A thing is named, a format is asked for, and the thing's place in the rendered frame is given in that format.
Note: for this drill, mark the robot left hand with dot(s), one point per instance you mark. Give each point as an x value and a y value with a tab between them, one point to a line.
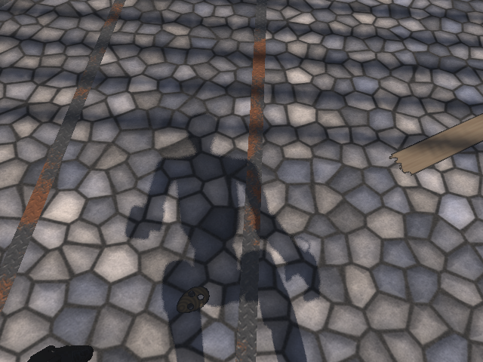
73	353

